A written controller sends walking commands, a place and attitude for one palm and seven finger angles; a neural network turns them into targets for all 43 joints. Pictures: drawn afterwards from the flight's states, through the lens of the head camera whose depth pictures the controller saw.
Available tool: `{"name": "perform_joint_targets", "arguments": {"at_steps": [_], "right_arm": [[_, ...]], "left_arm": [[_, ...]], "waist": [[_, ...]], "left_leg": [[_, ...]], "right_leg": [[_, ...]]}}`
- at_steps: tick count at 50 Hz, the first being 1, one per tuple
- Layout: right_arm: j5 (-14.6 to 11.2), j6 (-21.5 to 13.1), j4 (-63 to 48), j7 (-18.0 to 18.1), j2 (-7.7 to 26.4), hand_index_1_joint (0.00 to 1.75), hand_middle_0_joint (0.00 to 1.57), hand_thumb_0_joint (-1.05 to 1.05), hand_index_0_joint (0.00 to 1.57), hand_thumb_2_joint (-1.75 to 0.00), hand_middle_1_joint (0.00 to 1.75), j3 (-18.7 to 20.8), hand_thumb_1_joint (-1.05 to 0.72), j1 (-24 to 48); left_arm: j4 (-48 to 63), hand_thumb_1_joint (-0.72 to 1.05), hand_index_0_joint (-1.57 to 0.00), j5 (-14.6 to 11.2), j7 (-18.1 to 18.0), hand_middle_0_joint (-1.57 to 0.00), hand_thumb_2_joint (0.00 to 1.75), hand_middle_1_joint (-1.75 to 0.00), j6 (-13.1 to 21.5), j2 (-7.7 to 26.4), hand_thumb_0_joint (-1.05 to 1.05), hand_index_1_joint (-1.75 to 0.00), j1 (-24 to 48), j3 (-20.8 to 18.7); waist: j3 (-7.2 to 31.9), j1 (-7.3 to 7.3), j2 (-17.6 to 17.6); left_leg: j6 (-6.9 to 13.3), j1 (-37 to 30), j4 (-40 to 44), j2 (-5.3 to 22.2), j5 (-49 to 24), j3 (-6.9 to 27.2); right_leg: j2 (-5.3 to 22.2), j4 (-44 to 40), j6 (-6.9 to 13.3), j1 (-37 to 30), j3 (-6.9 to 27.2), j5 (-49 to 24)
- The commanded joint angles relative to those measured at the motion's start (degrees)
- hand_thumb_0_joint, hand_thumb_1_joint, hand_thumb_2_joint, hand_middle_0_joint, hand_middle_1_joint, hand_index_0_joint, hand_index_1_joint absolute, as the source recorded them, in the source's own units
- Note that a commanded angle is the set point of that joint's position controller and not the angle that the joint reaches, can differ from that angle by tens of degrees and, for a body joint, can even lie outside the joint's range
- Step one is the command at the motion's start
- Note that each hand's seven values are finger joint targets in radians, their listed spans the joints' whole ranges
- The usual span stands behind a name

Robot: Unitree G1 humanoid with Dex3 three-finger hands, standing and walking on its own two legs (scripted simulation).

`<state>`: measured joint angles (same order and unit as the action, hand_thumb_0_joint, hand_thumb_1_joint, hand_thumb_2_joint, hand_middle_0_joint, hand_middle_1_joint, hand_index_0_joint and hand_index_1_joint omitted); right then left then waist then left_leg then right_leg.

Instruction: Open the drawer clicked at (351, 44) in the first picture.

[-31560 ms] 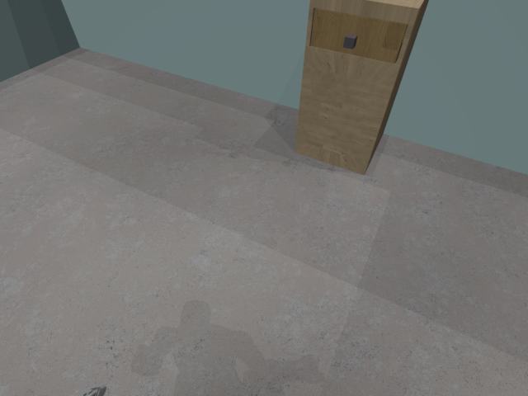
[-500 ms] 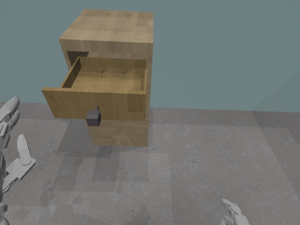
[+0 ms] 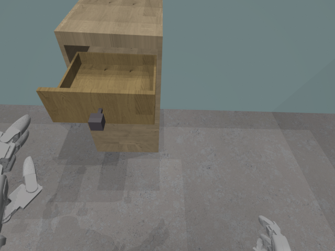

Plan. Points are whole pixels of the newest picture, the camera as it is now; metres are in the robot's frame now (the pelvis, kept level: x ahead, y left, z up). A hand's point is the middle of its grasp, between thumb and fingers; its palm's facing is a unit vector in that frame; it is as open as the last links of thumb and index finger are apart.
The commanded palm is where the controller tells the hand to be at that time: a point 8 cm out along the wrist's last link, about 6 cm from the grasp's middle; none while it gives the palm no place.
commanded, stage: let the arm hang, fingers relaxed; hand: left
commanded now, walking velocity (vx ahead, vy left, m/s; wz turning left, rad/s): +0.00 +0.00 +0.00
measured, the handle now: (98, 117) +0.54 +0.26 -0.05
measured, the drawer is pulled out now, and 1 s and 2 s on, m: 0.30 0.30 0.30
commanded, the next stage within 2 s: look to check the result in 1.16 s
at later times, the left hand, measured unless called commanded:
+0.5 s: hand out of the picture -0.04 +0.21 -0.17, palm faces +0.03 -0.98 -0.19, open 7.1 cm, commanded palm none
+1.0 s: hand out of the picture +0.01 +0.19 -0.17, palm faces -0.01 -0.98 -0.20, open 7.3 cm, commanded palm none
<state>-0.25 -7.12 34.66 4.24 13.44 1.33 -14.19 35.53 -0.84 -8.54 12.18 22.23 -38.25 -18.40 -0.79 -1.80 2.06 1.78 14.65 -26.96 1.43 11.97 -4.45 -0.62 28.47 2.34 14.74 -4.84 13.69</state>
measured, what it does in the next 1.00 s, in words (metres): stands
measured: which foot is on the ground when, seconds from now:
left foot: down 0.00-1.00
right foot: down 0.00-1.00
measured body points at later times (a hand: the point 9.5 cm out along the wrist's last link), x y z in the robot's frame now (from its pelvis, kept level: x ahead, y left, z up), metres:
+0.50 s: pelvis +0.01 +0.02 +0.01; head +0.04 +0.04 +0.46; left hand -0.04 +0.26 -0.15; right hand +0.03 -0.22 -0.14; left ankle +0.02 +0.11 -0.74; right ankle +0.02 -0.09 -0.74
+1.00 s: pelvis +0.01 +0.02 +0.01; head +0.01 +0.01 +0.46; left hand +0.02 +0.24 -0.15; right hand -0.02 -0.17 -0.16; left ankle +0.02 +0.11 -0.74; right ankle +0.02 -0.09 -0.74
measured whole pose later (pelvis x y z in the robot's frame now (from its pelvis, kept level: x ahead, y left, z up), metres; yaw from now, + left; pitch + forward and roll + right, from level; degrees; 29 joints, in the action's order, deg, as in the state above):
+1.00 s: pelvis +0.01 +0.02 +0.01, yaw -1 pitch -3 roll +0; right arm 0.4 0.1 65.7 1.6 5.4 -0.3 -17.8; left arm -65.3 0.8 -2.1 0.0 7.8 -14.9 0.8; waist -3.0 -0.8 -1.1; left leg 2.3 8.1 -21.1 -0.8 10.7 -5.9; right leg 1.1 23.2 0.6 8.7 -3.2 11.9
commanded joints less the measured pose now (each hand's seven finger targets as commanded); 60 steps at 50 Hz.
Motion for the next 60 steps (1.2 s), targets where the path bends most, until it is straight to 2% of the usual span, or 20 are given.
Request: {"name": "perform_joint_targets", "arguments": {"at_steps": [1,2,3,4,5,7,8,10,11,12,13,16,17,19,22,26,29,38,50,60], "right_arm": [[-0.4,-2.4,-8.9,0.1,4.7,0.3,0.2,0.0,0.2,-0.9,0.3,0.8,-0.9,7.5],[-0.6,-2.5,-8.6,0.2,4.6,0.3,0.2,0.0,0.2,-0.9,0.3,0.8,-0.9,7.4],[1.2,-3.0,5.2,-5.0,12.1,0.3,0.2,0.0,0.2,-0.9,0.3,3.7,-0.9,6.3],[0.4,0.3,4.7,-4.9,6.9,0.3,0.2,0.0,0.2,-0.9,0.3,2.6,-0.9,1.9],[0.6,1.6,4.2,-4.5,5.7,0.3,0.2,0.0,0.2,-0.9,0.3,1.8,-0.9,1.4],[0.8,3.3,4.5,-4.3,5.0,0.3,0.2,0.0,0.2,-0.9,0.3,1.1,-0.9,-0.3],[0.9,4.3,4.8,-4.2,5.7,0.3,0.2,0.0,0.2,-0.9,0.3,1.0,-0.9,0.0],[1.4,5.9,6.7,-4.0,5.5,0.3,0.2,0.0,0.2,-0.9,0.3,0.6,-0.9,1.9],[1.5,6.4,8.0,-3.9,5.3,0.3,0.2,0.0,0.2,-0.9,0.3,0.3,-0.9,2.4],[1.6,6.6,9.4,-3.8,5.2,0.3,0.2,0.0,0.2,-0.9,0.3,-0.1,-0.9,2.9],[1.6,6.7,11.0,-3.6,5.3,0.3,0.2,0.0,0.2,-0.9,0.3,-0.5,-0.9,3.2],[1.0,6.9,15.2,-3.3,5.0,0.3,0.2,0.0,0.2,-0.9,0.3,-1.0,-0.9,2.5],[0.8,7.1,16.3,-3.2,4.7,0.3,0.2,0.0,0.2,-0.9,0.3,-1.0,-0.9,2.2],[1.1,7.2,18.6,-2.9,2.7,0.3,0.2,0.0,0.2,-0.9,0.3,-0.6,-0.9,0.3],[0.6,7.2,21.0,-2.7,2.7,0.3,0.2,0.0,0.2,-0.9,0.3,-0.6,-0.9,-1.8],[0.5,7.2,24.8,-2.4,2.1,0.3,0.2,0.0,0.2,-0.9,0.3,-0.9,-0.9,-3.9],[0.5,7.3,26.8,-2.3,1.7,0.3,0.2,0.0,0.2,-0.9,0.3,-1.0,-0.9,-5.3],[0.6,7.4,29.5,-2.2,0.2,0.3,0.2,0.0,0.2,-0.9,0.3,-0.7,-0.9,-7.0],[0.8,6.9,30.3,-2.1,-2.6,0.3,0.2,0.0,0.2,-0.9,0.3,-0.4,-0.9,-8.4],[0.8,7.2,30.1,-2.1,-2.3,0.3,0.2,0.0,0.2,-0.9,0.3,-0.3,-0.9,-8.1]], "left_arm": [[11.7,0.9,-0.2,-0.5,-2.0,-0.2,0.9,-0.3,3.2,9.9,0.0,-0.3,1.3,-10.5],[12.1,0.9,-0.2,-0.8,-2.0,-0.2,0.9,-0.3,3.2,10.1,0.0,-0.3,1.5,-10.8],[-37.2,0.9,-0.2,5.3,6.6,-0.2,0.9,-0.3,-7.9,-3.3,0.0,-0.3,10.3,12.0],[-40.6,0.9,-0.2,3.9,7.7,-0.2,0.9,-0.3,-11.6,-4.3,0.0,-0.3,8.2,11.7],[-43.0,0.9,-0.2,3.5,8.0,-0.2,0.9,-0.3,-12.1,-4.8,0.0,-0.3,9.2,12.6],[-49.7,0.9,-0.2,3.3,7.9,-0.2,0.9,-0.3,-12.0,-2.7,0.0,-0.3,14.9,13.2],[-53.0,0.9,-0.2,3.1,7.9,-0.2,0.9,-0.3,-12.2,-2.0,0.0,-0.3,16.0,13.3],[-61.2,0.9,-0.2,2.7,7.6,-0.2,0.9,-0.3,-12.8,-1.5,0.0,-0.3,19.3,14.2],[-65.3,0.9,-0.2,2.4,7.4,-0.2,0.9,-0.3,-13.1,-1.9,0.0,-0.3,21.0,14.7],[-69.1,0.9,-0.2,2.2,7.2,-0.2,0.9,-0.3,-13.3,-2.1,0.0,-0.3,21.9,15.0],[-73.0,0.9,-0.2,2.1,7.2,-0.2,0.9,-0.3,-13.3,-2.2,0.0,-0.3,22.0,15.4],[-83.0,0.9,-0.2,1.7,7.4,-0.2,0.9,-0.3,-12.7,-2.2,0.0,-0.3,21.1,16.4],[-85.3,0.9,-0.2,1.7,7.4,-0.2,0.9,-0.3,-12.5,-2.2,0.0,-0.3,21.1,16.5],[-89.2,0.9,-0.2,1.8,7.3,-0.2,0.9,-0.3,-12.4,-4.3,0.0,-0.3,19.5,16.3],[-93.5,0.9,-0.2,1.7,7.3,-0.2,0.9,-0.3,-11.9,-4.7,0.0,-0.3,18.5,17.0],[-98.1,0.9,-0.2,1.5,7.1,-0.2,0.9,-0.3,-12.0,-5.9,0.0,-0.3,17.6,18.0],[-100.3,0.9,-0.2,1.4,6.8,-0.2,0.9,-0.3,-12.0,-6.2,0.0,-0.3,16.8,18.4],[-102.1,0.9,-0.2,1.4,6.3,-0.2,0.9,-0.3,-12.2,-7.2,0.0,-0.3,15.8,18.4],[-100.5,0.9,-0.2,1.4,6.0,-0.2,0.9,-0.3,-11.5,-8.5,0.0,-0.3,17.8,17.7],[-100.3,0.9,-0.2,1.4,6.0,-0.2,0.9,-0.3,-11.3,-8.6,0.0,-0.3,18.4,17.5]], "waist": [[1.6,1.14,-12.9],[1.5,1.09,-10.6],[-0.8,-0.92,-8.0],[4.3,0.57,-4.2],[7.2,1.33,1.6],[7.7,0.55,13.8],[6.1,0.81,13.2],[1.8,0.89,6.8],[-0.2,0.94,1.7],[-1.6,1.46,-5.7],[-2.0,1.88,-8.8],[-0.5,2.21,-7.3],[-1.8,2.05,-6.3],[0.4,1.91,-11.6],[1.6,1.61,-5.6],[-1.5,1.28,-5.5],[-3.6,1.27,-3.4],[-6.9,1.62,-2.2],[-5.9,1.4,-2.7],[-6.0,1.07,-3.3]], "left_leg": [[3.6,6.0,12.2,10.2,14.6,12.9],[3.2,6.0,10.4,9.2,11.3,11.2],[1.9,9.7,-1.2,6.5,-3.0,9.2],[1.0,6.6,-1.9,5.8,-5.1,6.8],[0.6,6.1,-4.5,4.9,-3.2,7.1],[-0.5,3.3,-8.2,1.6,-7.6,5.4],[-0.6,3.1,-7.7,1.0,-8.4,5.5],[-0.5,-0.1,-4.4,1.5,-11.4,6.2],[-0.1,-0.9,-1.6,2.8,-14.1,7.4],[0.5,-0.1,1.8,4.0,-15.8,8.8],[0.9,1.0,3.9,4.9,-15.3,9.6],[0.7,-0.5,7.4,4.7,-5.8,9.2],[0.6,-1.3,8.1,4.5,-3.9,9.1],[0.6,-2.7,9.8,4.5,0.3,8.6],[0.7,-5.5,9.9,5.0,-1.0,8.4],[0.6,-6.0,10.5,5.1,-2.0,7.9],[0.7,-5.8,10.8,5.2,-2.3,7.5],[0.7,-3.7,13.2,5.2,4.4,8.0],[0.5,-4.0,11.3,4.6,-2.1,6.2],[0.2,-5.1,10.8,4.7,-1.1,5.4]], "right_leg": [[2.8,1.1,-1.9,-3.0,3.9,6.1],[3.3,-0.6,-1.8,-3.8,4.7,2.7],[6.0,6.3,-2.0,3.0,3.6,-9.0],[6.2,4.0,-1.9,0.4,5.3,-9.9],[7.3,2.0,-1.3,-0.9,6.2,-10.8],[10.0,0.4,1.4,-2.6,7.7,-20.5],[11.1,0.0,1.9,-3.2,8.0,-23.8],[10.3,-0.8,1.6,-0.6,7.8,-21.7],[8.6,-1.0,0.7,0.0,7.0,-17.3],[6.6,-1.0,-0.2,-0.7,6.2,-12.1],[5.6,-1.9,-0.8,-2.9,5.9,-8.0],[5.7,-6.1,-0.5,-6.2,6.8,-4.7],[5.8,-7.3,-0.3,-5.3,6.7,-4.3],[5.7,-8.6,-0.2,-6.2,6.3,-2.9],[6.0,-9.5,-0.2,-6.3,5.7,-4.4],[6.6,-10.5,-0.1,-4.5,5.5,-3.9],[6.7,-10.8,-0.1,-3.9,5.5,-3.6],[6.1,-10.6,-0.2,-2.3,5.7,0.6],[6.2,-10.2,0.0,-3.3,6.2,-4.0],[6.1,-11.5,0.2,-2.5,7.0,-3.1]]}}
